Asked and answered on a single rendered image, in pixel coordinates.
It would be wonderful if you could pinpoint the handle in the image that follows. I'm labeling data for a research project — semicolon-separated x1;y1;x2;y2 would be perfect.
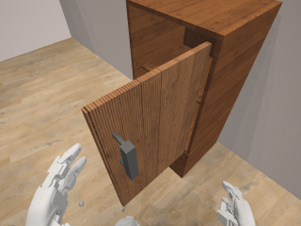
112;132;139;181

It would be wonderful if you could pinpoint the right robot hand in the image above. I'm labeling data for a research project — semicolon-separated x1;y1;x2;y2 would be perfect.
217;181;256;226

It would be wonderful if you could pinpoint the cupboard door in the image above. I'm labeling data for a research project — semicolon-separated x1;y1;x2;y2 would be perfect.
81;41;212;207

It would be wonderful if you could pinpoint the left robot hand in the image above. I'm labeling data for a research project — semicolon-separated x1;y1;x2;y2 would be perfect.
24;143;87;226

